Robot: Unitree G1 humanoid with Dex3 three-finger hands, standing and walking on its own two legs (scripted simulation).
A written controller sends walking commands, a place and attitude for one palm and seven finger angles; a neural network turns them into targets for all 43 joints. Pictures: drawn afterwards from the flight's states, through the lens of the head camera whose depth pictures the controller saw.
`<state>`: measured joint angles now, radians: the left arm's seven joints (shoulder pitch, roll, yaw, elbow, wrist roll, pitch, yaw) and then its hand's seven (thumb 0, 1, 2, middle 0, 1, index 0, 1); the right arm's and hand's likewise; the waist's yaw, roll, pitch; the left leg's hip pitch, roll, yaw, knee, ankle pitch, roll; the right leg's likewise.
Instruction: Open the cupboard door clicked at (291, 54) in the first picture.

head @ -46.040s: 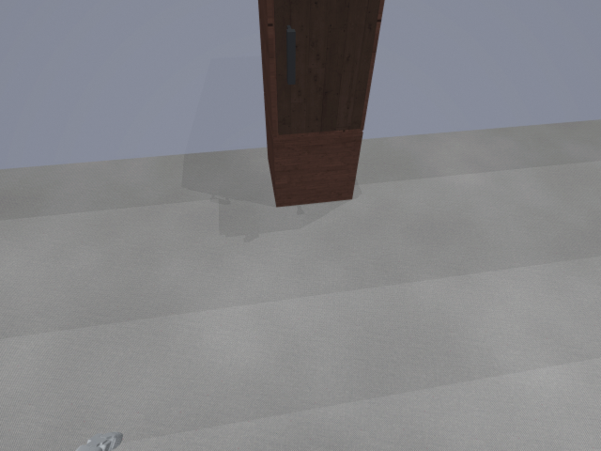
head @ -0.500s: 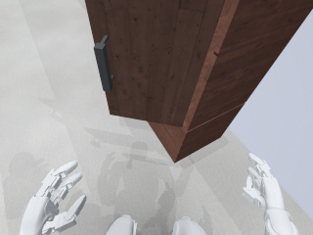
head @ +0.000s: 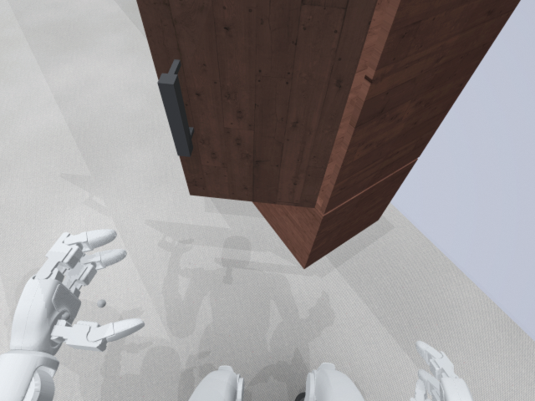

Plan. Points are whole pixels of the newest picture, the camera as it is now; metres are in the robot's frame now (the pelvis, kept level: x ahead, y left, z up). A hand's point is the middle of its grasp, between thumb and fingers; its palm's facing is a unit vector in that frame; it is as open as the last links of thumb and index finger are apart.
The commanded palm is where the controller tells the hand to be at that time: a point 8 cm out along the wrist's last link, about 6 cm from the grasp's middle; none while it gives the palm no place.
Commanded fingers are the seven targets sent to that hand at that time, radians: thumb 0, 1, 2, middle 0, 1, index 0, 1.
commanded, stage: raise the hand with hooked fingers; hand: left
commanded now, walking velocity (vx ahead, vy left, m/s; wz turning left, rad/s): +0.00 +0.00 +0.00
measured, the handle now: (180, 110) +0.58 +0.20 +0.06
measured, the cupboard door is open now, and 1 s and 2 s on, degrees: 50 50 50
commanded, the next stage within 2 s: move the hooked fingers beside the handle in 1.10 s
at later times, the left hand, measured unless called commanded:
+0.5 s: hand (83, 259) +0.28 +0.26 +0.07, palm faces -0.03 -1.00 -0.07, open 13.9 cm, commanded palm +0.26 +0.31 +0.08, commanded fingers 0.00 -0.50 0.30 -0.30 -1.20 -0.30 -1.20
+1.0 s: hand (94, 242) +0.30 +0.25 +0.08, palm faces -0.03 -1.00 -0.06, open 14.0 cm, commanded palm +0.27 +0.30 +0.08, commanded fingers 0.00 -0.50 0.30 -0.30 -1.20 -0.30 -1.20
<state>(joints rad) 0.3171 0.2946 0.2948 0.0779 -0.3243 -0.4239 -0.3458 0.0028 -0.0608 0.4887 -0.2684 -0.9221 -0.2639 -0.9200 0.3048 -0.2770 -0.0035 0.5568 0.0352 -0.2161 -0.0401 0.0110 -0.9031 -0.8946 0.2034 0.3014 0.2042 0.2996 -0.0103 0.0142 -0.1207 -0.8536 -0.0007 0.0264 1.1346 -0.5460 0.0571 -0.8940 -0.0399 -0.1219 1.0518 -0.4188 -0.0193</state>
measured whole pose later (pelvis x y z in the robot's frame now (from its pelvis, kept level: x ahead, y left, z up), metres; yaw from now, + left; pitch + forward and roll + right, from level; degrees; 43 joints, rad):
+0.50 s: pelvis +0.01 +0.00 +0.02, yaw +0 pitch +13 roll -3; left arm 0.06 0.41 0.38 0.31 -0.35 -0.32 -0.51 -0.01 -0.48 0.31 -0.30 -1.19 -0.30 -1.19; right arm 0.26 -0.27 0.05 0.52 0.04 -0.20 -0.06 0.01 -0.90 -0.89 0.20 0.30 0.21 0.30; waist 0.01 0.02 -0.09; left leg -0.75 0.01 0.02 1.04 -0.52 0.05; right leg -0.78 -0.02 -0.13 0.95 -0.39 -0.03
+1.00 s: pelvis +0.01 -0.02 +0.02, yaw -1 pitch +13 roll -2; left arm -0.02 0.42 0.43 0.42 -0.36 -0.34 -0.55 -0.01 -0.49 0.30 -0.30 -1.20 -0.30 -1.20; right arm 0.30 -0.29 0.03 0.52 0.04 -0.19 -0.05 0.01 -0.90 -0.89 0.20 0.30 0.20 0.30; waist -0.02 0.01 -0.09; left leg -0.74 0.02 0.02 1.01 -0.50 0.03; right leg -0.78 -0.01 -0.12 0.93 -0.38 -0.04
